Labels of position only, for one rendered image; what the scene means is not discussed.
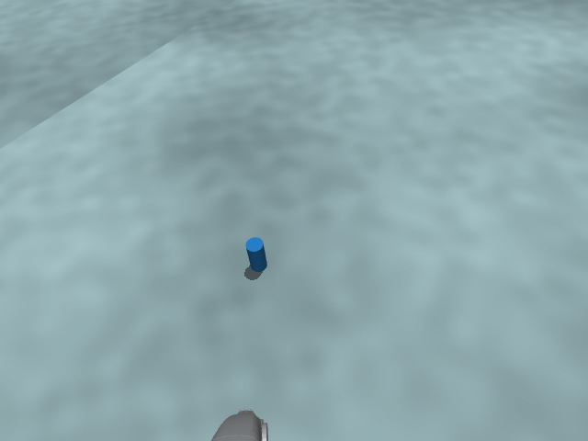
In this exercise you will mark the can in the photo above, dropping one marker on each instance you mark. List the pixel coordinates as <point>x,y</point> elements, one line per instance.
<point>256,253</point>

